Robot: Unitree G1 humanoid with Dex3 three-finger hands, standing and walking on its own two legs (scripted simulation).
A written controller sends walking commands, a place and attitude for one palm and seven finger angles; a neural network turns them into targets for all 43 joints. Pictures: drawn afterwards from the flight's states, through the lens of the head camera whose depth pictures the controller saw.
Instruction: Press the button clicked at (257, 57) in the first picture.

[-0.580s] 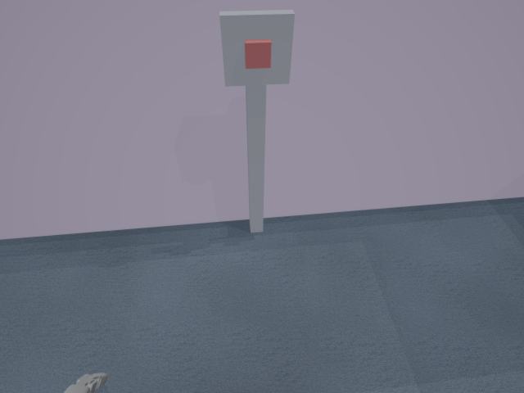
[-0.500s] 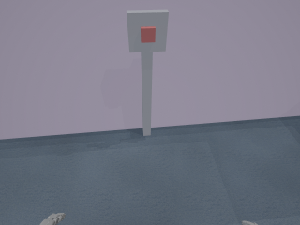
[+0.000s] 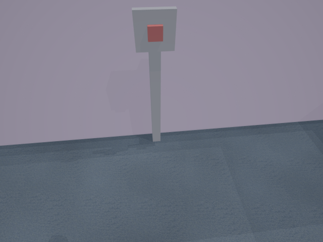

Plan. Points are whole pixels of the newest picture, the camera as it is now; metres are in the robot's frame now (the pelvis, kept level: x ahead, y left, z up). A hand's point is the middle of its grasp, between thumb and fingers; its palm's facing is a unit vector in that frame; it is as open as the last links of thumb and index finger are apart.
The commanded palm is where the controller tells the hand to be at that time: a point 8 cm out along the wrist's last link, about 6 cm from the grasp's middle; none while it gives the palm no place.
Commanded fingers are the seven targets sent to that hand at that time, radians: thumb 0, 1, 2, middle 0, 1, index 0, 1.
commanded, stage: stand and wait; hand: left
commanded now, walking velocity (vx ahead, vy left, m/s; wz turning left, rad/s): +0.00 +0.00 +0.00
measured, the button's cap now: (155, 32) +0.92 +0.09 +0.09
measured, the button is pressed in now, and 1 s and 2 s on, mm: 0 0 0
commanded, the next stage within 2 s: look at it before walking up in 0.24 s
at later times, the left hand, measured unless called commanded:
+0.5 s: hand out of the picture +0.08 +0.24 -0.15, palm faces -0.04 -0.94 -0.33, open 7.4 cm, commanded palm none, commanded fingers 0.00 0.90 0.90 -0.20 -0.30 -0.20 -0.30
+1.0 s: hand out of the picture +0.07 +0.24 -0.15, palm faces -0.03 -0.94 -0.33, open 7.4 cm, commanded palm none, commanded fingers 0.00 0.90 0.90 -0.20 -0.30 -0.20 -0.30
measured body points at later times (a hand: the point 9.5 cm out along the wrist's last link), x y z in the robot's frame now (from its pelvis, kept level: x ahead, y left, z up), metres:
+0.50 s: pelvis +0.00 -0.01 +0.00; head +0.00 -0.01 +0.45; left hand +0.08 +0.28 -0.13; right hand +0.07 -0.30 -0.13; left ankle +0.00 +0.12 -0.74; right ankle +0.00 -0.12 -0.74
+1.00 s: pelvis +0.00 -0.01 +0.00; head +0.01 -0.01 +0.45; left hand +0.07 +0.29 -0.13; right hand +0.08 -0.30 -0.13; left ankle +0.00 +0.12 -0.74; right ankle +0.00 -0.12 -0.74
